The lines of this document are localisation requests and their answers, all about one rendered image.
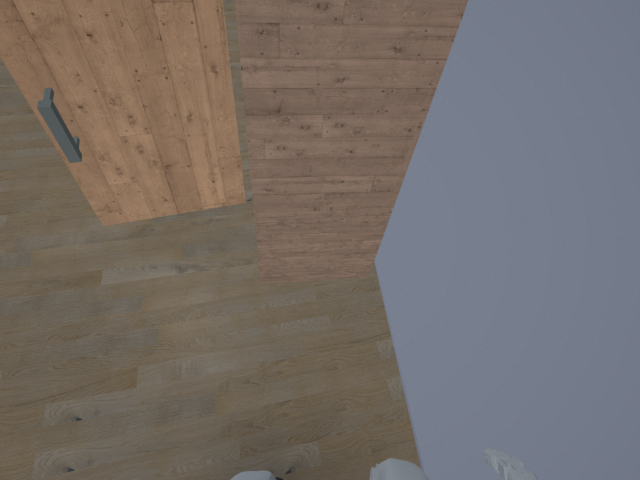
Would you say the cupboard door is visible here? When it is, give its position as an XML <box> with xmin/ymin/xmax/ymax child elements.
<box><xmin>0</xmin><ymin>0</ymin><xmax>246</xmax><ymax>226</ymax></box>

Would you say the handle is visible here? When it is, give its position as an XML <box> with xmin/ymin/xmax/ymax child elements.
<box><xmin>37</xmin><ymin>88</ymin><xmax>82</xmax><ymax>163</ymax></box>

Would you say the robot right thigh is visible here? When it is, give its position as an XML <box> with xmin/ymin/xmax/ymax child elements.
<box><xmin>369</xmin><ymin>459</ymin><xmax>429</xmax><ymax>480</ymax></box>

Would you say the right robot hand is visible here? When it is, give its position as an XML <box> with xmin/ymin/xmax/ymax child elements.
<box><xmin>483</xmin><ymin>449</ymin><xmax>538</xmax><ymax>480</ymax></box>

